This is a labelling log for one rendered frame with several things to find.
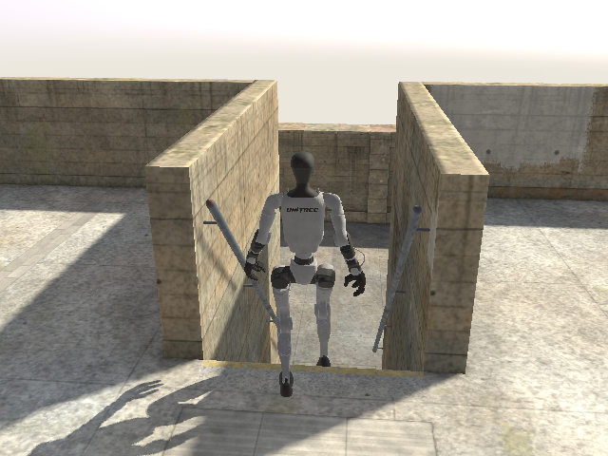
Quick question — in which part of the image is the right robot forearm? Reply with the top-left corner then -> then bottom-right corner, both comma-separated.
340,232 -> 362,276

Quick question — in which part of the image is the robot left thigh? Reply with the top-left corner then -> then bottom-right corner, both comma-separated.
271,265 -> 293,333

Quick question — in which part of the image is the robot left hand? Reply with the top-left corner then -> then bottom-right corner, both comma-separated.
244,260 -> 266,281

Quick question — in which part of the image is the robot left upper arm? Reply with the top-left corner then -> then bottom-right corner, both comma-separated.
256,193 -> 283,244

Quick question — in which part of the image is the robot right upper arm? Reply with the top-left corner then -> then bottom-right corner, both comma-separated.
323,192 -> 350,247

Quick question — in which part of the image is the right robot shin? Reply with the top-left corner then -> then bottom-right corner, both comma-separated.
316,303 -> 331,358

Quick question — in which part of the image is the left robot forearm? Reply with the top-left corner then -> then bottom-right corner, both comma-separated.
246,229 -> 265,264

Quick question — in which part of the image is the robot right hand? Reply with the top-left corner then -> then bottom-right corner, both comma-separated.
344,271 -> 366,296

